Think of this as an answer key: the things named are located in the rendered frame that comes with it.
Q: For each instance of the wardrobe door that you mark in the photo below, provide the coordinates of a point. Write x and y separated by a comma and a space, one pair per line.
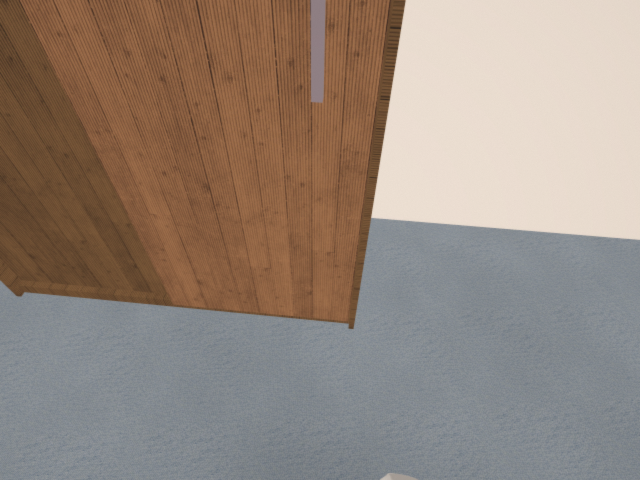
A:
61, 220
246, 195

